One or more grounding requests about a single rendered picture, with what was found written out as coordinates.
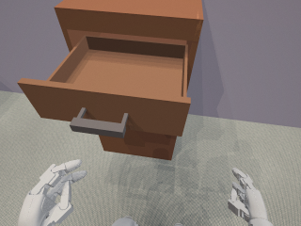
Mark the right robot hand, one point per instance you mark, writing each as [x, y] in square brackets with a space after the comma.
[250, 204]

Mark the left robot hand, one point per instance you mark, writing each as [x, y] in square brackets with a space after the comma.
[39, 202]

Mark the drawer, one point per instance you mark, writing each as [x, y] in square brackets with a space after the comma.
[112, 76]

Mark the cabinet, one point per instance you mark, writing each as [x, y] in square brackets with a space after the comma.
[170, 21]

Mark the handle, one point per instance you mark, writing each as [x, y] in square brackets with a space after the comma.
[101, 128]

